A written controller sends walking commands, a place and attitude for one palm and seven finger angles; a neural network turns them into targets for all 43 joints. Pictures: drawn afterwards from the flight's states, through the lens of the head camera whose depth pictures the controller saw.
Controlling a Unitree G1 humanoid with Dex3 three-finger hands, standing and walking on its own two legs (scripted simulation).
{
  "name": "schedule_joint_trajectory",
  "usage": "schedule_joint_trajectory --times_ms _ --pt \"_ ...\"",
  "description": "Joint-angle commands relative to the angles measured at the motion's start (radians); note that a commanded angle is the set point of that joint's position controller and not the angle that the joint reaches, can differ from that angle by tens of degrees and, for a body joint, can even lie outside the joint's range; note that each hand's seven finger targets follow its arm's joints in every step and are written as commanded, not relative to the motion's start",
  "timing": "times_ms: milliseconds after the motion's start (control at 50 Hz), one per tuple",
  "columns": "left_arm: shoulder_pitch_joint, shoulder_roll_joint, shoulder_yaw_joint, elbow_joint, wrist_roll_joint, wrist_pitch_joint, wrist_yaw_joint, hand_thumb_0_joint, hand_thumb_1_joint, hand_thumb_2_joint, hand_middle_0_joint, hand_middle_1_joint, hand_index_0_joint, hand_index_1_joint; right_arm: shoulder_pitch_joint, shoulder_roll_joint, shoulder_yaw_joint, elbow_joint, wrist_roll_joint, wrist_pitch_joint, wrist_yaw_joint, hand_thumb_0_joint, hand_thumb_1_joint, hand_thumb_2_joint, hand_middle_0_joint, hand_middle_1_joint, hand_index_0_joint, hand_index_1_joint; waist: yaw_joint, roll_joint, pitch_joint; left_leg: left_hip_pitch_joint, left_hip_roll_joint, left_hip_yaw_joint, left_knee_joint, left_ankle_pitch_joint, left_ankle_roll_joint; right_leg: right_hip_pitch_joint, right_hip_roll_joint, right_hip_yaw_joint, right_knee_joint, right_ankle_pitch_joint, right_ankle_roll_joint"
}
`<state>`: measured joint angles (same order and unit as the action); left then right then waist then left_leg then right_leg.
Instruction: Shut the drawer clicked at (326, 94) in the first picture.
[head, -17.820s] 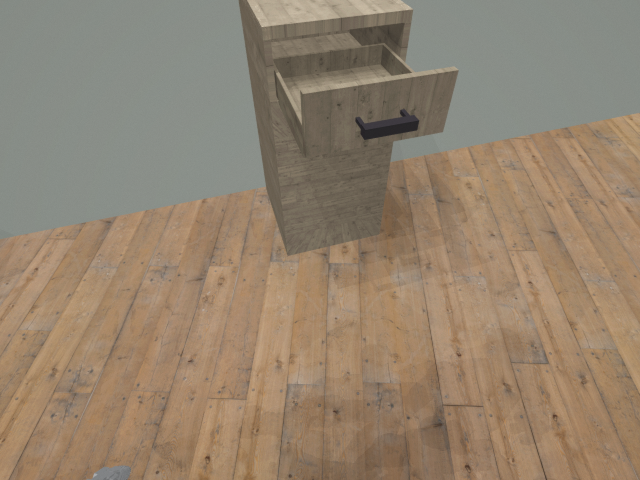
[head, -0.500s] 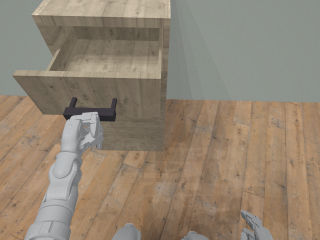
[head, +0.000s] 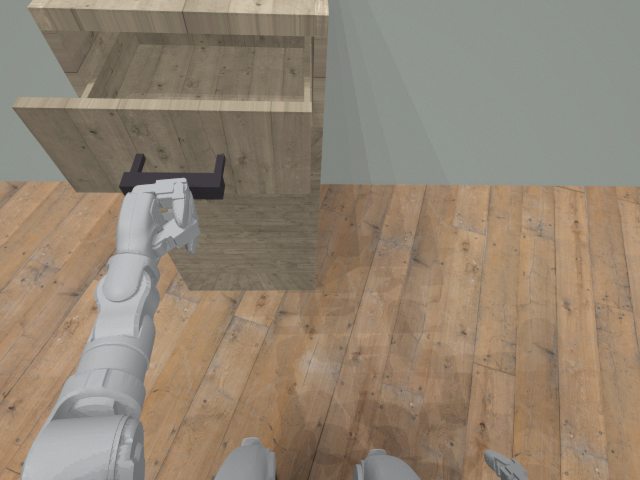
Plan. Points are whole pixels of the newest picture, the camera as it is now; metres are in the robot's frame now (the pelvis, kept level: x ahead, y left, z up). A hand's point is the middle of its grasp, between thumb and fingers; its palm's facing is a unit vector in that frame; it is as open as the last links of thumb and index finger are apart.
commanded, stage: push the drawer shut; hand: left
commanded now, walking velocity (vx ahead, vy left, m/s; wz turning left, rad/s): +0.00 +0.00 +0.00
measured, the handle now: (177, 173) +0.50 +0.19 +0.06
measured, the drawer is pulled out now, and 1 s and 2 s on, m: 0.17 0.04 0.00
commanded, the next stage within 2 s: pull the fist back off the drawer in 1.78 s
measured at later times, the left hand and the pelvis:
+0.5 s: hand (200, 186) +0.48 +0.16 +0.06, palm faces +0.00 -1.00 -0.03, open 2.9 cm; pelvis +0.00 +0.00 -0.01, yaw -1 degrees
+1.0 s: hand (207, 150) +0.55 +0.16 +0.06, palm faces +0.00 -1.00 -0.03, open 3.0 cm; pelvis +0.00 +0.01 -0.02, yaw -2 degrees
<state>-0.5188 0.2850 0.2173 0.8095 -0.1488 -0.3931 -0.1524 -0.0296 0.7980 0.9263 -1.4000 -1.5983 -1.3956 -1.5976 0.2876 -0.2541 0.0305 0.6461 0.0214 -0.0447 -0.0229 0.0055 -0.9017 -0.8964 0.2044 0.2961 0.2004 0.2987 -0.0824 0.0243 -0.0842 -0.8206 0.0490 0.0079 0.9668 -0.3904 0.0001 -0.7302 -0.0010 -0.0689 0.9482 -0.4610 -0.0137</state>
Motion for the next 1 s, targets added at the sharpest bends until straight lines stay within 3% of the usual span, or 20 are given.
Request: schedule_joint_trajectory --times_ms 0,60,120,140,220,280,380,440,500,560,600,640,720,780,860,900,980 --pt "-0.518 0.198 0.056 -0.155 -0.013 -0.064 0.015 0.0 0.9 0.9 -1.4 -1.6 -1.4 -1.6 0.066 -0.15 -0.06 -0.086 -0.002 -0.023 -0.009 0.0 -0.9 -0.9 0.2 0.3 0.2 0.3 -0.043 0.021 -0.355 0.274 -0.037 -0.039 -0.106 0.121 0.024 0.036 0.026 0.047 -0.144 0.194 0.0" --pt "-0.535 0.216 0.076 -0.14 -0.009 -0.072 0.011 0.0 0.9 0.9 -1.4 -1.6 -1.4 -1.6 0.082 -0.151 -0.063 -0.087 -0.006 -0.018 -0.004 0.0 -0.9 -0.9 0.2 0.3 0.2 0.3 -0.034 0.05 -0.401 0.288 -0.037 -0.039 -0.092 0.156 0.023 0.037 0.029 0.048 -0.126 0.22 -0.003" --pt "-0.573 0.201 0.066 -0.107 -0.01 -0.071 0.006 0.0 0.9 0.9 -1.4 -1.6 -1.4 -1.6 0.095 -0.149 -0.063 -0.082 -0.008 -0.01 0.002 0.0 -0.9 -0.9 0.2 0.3 0.2 0.3 -0.048 0.021 -0.398 0.282 -0.035 -0.038 -0.086 0.168 0.026 0.035 0.032 0.048 -0.129 0.236 0.001" --pt "-0.578 0.23 0.087 -0.105 -0.003 -0.074 0.007 0.0 0.9 0.9 -1.4 -1.6 -1.4 -1.6 0.101 -0.152 -0.067 -0.081 -0.008 -0.007 0.002 0.0 -0.9 -0.9 0.2 0.3 0.2 0.3 -0.04 0.033 -0.41 0.278 -0.035 -0.037 -0.082 0.176 0.024 0.038 0.031 0.049 -0.122 0.241 -0.002" --pt "-0.644 0.222 0.08 -0.052 0.009 -0.078 0.015 0.0 0.9 0.9 -1.4 -1.6 -1.4 -1.6 0.117 -0.154 -0.066 -0.073 -0.011 0.004 0.006 0.0 -0.9 -0.9 0.2 0.3 0.2 0.3 -0.061 0.032 -0.388 0.27 -0.033 -0.04 -0.075 0.156 0.027 -0.011 0.035 0.043 -0.12 0.211 0.0" --pt "-0.684 0.25 0.097 -0.029 0.023 -0.087 0.024 0.0 0.9 0.9 -1.4 -1.6 -1.4 -1.6 0.131 -0.158 -0.066 -0.071 -0.016 0.012 0.007 0.0 -0.9 -0.9 0.2 0.3 0.2 0.3 -0.066 0.047 -0.417 0.273 -0.033 -0.04 -0.065 0.159 0.029 -0.019 0.037 0.046 -0.113 0.209 0.0" --pt "-0.771 0.284 0.109 0.045 0.04 -0.089 0.024 0.0 0.9 0.9 -1.4 -1.6 -1.4 -1.6 0.153 -0.162 -0.06 -0.058 -0.021 0.019 0.007 0.0 -0.9 -0.9 0.2 0.3 0.2 0.3 -0.087 0.045 -0.393 0.232 -0.031 -0.045 -0.055 0.125 0.033 -0.052 0.04 0.048 -0.11 0.171 0.001" --pt "-0.78 0.331 0.143 0.044 0.045 -0.09 0.019 0.0 0.9 0.9 -1.4 -1.6 -1.4 -1.6 0.169 -0.164 -0.062 -0.062 -0.026 0.026 0.009 0.0 -0.9 -0.9 0.2 0.3 0.2 0.3 -0.077 0.06 -0.462 0.245 -0.031 -0.044 -0.042 0.168 0.032 -0.025 0.04 0.052 -0.097 0.21 0.0" --pt "-0.81 0.296 0.117 0.049 0.046 -0.091 0.016 0.0 0.9 0.9 -1.4 -1.6 -1.4 -1.6 0.181 -0.164 -0.064 -0.059 -0.029 0.033 0.015 0.0 -0.9 -0.9 0.2 0.3 0.2 0.3 -0.092 0.085 -0.471 0.283 -0.025 -0.052 -0.036 0.197 0.029 -0.07 0.045 0.042 -0.09 0.217 -0.001" --pt "-0.847 0.337 0.138 0.093 0.056 -0.085 0.022 0.0 0.9 0.9 -1.4 -1.6 -1.4 -1.6 0.195 -0.171 -0.06 -0.052 -0.032 0.04 0.016 0.0 -0.9 -0.9 0.2 0.3 0.2 0.3 -0.104 0.071 -0.43 0.233 -0.026 -0.053 -0.032 0.161 0.033 -0.079 0.048 0.046 -0.095 0.188 0.0" --pt "-0.853 0.367 0.16 0.103 0.063 -0.084 0.025 0.0 0.9 0.9 -1.4 -1.6 -1.4 -1.6 0.201 -0.175 -0.062 -0.053 -0.033 0.044 0.016 0.0 -0.9 -0.9 0.2 0.3 0.2 0.3 -0.104 0.067 -0.447 0.23 -0.024 -0.052 -0.031 0.16 0.033 -0.075 0.048 0.047 -0.095 0.187 0.001" --pt "-0.882 0.334 0.13 0.124 0.068 -0.075 0.024 0.0 0.9 0.9 -1.4 -1.6 -1.4 -1.6 0.208 -0.172 -0.059 -0.052 -0.035 0.046 0.018 0.0 -0.9 -0.9 0.2 0.3 0.2 0.3 -0.121 0.078 -0.44 0.223 -0.024 -0.051 -0.024 0.151 0.036 -0.097 0.048 0.047 -0.098 0.177 0.003" --pt "-0.958 0.413 0.169 0.159 0.082 -0.065 0.026 0.0 0.9 0.9 -1.4 -1.6 -1.4 -1.6 0.232 -0.184 -0.055 -0.044 -0.04 0.049 0.015 0.0 -0.9 -0.9 0.2 0.3 0.2 0.3 -0.137 0.081 -0.435 0.192 -0.021 -0.057 -0.011 0.134 0.039 -0.118 0.05 0.049 -0.092 0.155 0.004" --pt "-0.989 0.419 0.165 0.172 0.091 -0.06 0.022 0.0 0.9 0.9 -1.4 -1.6 -1.4 -1.6 0.248 -0.184 -0.052 -0.047 -0.044 0.052 0.015 0.0 -0.9 -0.9 0.2 0.3 0.2 0.3 -0.144 0.114 -0.48 0.21 -0.02 -0.059 0.002 0.164 0.039 -0.127 0.052 0.047 -0.081 0.173 0.003" --pt "-1.014 0.458 0.189 0.216 0.099 -0.044 0.022 0.0 0.9 0.9 -1.4 -1.6 -1.4 -1.6 0.269 -0.191 -0.048 -0.041 -0.052 0.057 0.017 0.0 -0.9 -0.9 0.2 0.3 0.2 0.3 -0.156 0.112 -0.481 0.194 -0.016 -0.065 0.018 0.186 0.042 -0.142 0.056 0.042 -0.073 0.185 0.002" --pt "-1.044 0.462 0.181 0.188 0.106 -0.043 0.02 0.0 0.9 0.9 -1.4 -1.6 -1.4 -1.6 0.279 -0.191 -0.05 -0.043 -0.055 0.06 0.018 0.0 -0.9 -0.9 0.2 0.3 0.2 0.3 -0.157 0.15 -0.519 0.225 -0.014 -0.067 0.021 0.225 0.038 -0.145 0.055 0.04 -0.066 0.211 0.001" --pt "-1.04 0.486 0.202 0.213 0.112 -0.033 0.025 0.0 0.9 0.9 -1.4 -1.6 -1.4 -1.6 0.299 -0.197 -0.05 -0.04 -0.059 0.072 0.024 0.0 -0.9 -0.9 0.2 0.3 0.2 0.3 -0.157 0.147 -0.522 0.232 -0.01 -0.074 0.025 0.258 0.036 -0.154 0.059 0.033 -0.065 0.226 0.0"
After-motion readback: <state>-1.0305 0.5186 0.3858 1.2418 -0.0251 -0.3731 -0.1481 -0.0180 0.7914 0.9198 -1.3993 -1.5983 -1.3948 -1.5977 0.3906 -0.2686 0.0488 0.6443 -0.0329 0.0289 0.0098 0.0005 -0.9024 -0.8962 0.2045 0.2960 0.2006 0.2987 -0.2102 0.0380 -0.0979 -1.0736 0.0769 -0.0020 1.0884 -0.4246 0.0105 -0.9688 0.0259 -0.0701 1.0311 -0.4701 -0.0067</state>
